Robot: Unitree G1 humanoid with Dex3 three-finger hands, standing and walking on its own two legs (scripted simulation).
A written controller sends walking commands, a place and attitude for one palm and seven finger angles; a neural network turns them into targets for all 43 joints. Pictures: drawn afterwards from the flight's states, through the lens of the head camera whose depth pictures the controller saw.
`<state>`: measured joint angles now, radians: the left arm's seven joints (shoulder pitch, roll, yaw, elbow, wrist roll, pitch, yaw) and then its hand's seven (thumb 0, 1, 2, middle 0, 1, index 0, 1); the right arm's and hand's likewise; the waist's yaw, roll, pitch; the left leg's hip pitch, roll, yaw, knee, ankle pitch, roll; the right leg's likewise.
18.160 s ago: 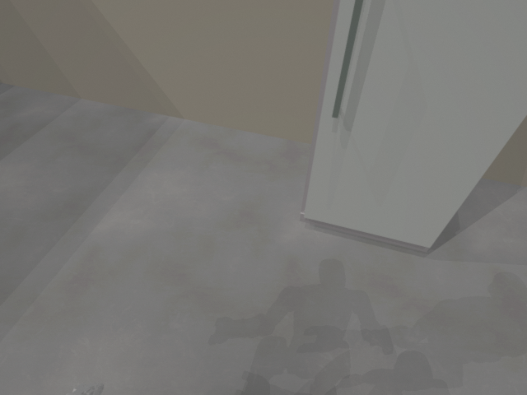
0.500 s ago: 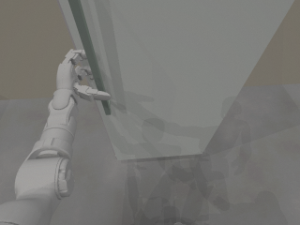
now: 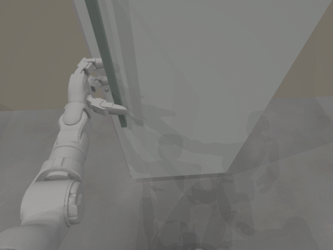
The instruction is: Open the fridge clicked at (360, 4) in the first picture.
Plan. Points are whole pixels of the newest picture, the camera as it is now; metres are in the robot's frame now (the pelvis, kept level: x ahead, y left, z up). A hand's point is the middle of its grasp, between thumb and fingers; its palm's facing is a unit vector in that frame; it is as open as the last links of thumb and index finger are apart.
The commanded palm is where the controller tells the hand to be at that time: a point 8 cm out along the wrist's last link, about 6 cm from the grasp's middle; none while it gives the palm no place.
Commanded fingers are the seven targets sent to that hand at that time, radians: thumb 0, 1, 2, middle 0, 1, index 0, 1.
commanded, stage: slide the fingers in behind the handle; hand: left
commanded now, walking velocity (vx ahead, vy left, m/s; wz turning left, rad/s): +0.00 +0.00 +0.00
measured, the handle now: (109, 62) +0.52 +0.13 +0.16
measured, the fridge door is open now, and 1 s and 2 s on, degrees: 0 0 0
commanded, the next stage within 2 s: grip the handle and tug to test in 1.36 s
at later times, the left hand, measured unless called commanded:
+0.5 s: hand (117, 87) +0.47 +0.12 +0.12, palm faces +0.04 -1.00 +0.00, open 14.0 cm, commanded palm +0.44 +0.17 +0.13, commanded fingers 0.00 -0.50 0.30 -0.30 -1.20 -0.30 -1.20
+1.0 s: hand (122, 88) +0.47 +0.10 +0.12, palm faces +0.05 -1.00 -0.01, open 14.1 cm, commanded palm +0.44 +0.15 +0.13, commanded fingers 0.00 -0.50 0.30 -0.30 -1.20 -0.30 -1.20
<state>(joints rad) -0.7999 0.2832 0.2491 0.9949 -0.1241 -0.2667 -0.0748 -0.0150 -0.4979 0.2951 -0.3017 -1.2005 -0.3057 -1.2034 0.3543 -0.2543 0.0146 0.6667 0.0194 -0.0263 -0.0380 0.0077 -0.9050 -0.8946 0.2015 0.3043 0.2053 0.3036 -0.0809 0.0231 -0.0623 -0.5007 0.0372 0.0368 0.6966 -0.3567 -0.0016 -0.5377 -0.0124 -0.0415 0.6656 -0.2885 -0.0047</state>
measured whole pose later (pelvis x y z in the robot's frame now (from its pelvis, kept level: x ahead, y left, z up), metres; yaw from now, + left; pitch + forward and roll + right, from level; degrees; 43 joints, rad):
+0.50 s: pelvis +0.01 +0.00 +0.00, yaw +0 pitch +10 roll +0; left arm -0.77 0.22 0.21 0.93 -0.10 -0.24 0.00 -0.02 -0.50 0.30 -0.30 -1.20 -0.30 -1.20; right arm 0.35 -0.24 0.01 0.67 0.01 -0.02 -0.02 0.01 -0.91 -0.89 0.20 0.30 0.21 0.30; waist -0.08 0.03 -0.07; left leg -0.48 0.04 0.04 0.68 -0.37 0.00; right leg -0.53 -0.01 -0.04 0.66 -0.30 -0.01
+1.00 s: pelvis +0.01 -0.01 +0.00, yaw +0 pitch +9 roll +0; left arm -0.78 0.19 0.18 0.93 -0.11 -0.24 0.04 -0.02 -0.50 0.30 -0.29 -1.20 -0.27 -1.20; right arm 0.34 -0.24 0.00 0.68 0.01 -0.03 -0.02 0.01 -0.91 -0.89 0.20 0.30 0.20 0.30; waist -0.07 0.03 -0.06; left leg -0.47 0.04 0.03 0.67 -0.36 -0.01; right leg -0.51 -0.01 -0.05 0.66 -0.30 -0.01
